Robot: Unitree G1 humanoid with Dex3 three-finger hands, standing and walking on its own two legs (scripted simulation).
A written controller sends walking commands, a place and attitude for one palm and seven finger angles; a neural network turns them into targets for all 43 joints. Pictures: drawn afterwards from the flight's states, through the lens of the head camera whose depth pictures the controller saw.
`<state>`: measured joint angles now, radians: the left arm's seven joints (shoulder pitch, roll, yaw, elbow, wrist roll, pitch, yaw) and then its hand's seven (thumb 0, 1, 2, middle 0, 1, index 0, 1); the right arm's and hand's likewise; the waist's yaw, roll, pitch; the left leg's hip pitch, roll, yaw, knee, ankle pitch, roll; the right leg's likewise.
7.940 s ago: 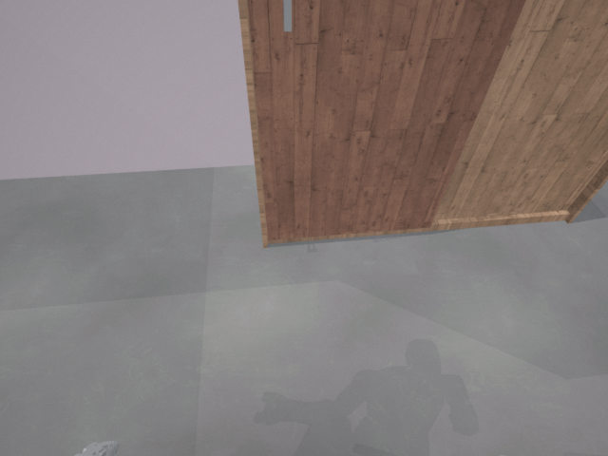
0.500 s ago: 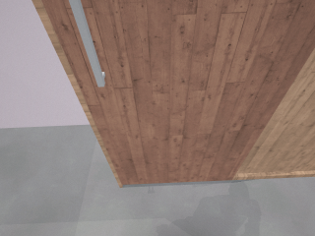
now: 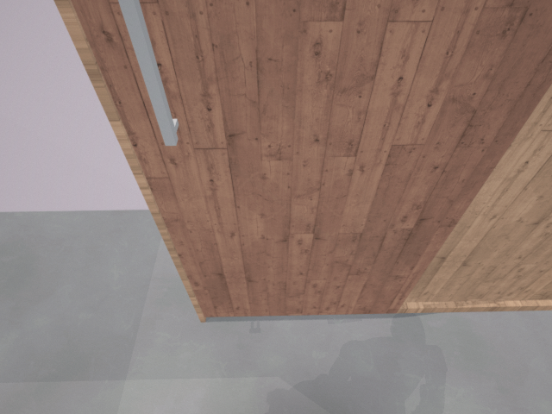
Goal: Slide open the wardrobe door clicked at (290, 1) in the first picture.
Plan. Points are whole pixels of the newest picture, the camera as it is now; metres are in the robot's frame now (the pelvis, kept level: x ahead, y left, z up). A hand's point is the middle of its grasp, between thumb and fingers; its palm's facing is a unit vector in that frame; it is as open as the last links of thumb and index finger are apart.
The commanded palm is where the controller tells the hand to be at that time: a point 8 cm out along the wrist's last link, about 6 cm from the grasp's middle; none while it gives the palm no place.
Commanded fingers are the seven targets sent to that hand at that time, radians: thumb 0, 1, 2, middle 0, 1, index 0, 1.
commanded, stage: look again from close up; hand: left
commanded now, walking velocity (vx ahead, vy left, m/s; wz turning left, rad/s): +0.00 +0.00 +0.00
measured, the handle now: (150, 57) +0.51 +0.21 +0.26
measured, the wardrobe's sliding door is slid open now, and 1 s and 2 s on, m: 0.00 0.00 0.00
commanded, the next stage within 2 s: raise the hand with hooked fingers in 0.04 s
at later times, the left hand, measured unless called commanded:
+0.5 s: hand (132, 385) +0.15 +0.20 +0.00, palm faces +0.03 -1.00 +0.01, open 8.3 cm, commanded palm +0.12 +0.26 +0.00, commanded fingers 0.00 0.46 0.71 -0.23 -0.58 -0.23 -0.58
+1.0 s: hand (61, 336) +0.18 +0.26 +0.09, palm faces +0.13 -0.99 -0.06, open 11.2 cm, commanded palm +0.15 +0.30 +0.10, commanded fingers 0.00 -0.13 0.46 -0.27 -0.96 -0.27 -0.96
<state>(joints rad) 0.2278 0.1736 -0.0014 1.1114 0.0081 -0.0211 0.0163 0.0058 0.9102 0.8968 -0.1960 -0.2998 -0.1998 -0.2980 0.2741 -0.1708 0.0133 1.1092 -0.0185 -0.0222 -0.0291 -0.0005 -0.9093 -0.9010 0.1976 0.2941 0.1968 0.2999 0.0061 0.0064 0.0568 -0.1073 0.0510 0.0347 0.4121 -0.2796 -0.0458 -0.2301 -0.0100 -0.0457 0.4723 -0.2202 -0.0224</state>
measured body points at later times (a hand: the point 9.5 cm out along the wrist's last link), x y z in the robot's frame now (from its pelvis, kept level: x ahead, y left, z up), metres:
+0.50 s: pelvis -0.03 +0.01 -0.05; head -0.02 +0.02 +0.40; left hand +0.15 +0.25 +0.00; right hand +0.20 -0.24 -0.06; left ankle -0.04 +0.15 -0.74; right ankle +0.02 -0.10 -0.74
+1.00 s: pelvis -0.03 +0.03 -0.03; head -0.03 +0.02 +0.42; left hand +0.17 +0.31 +0.09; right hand +0.14 -0.18 -0.10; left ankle -0.04 +0.15 -0.74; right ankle +0.02 -0.10 -0.74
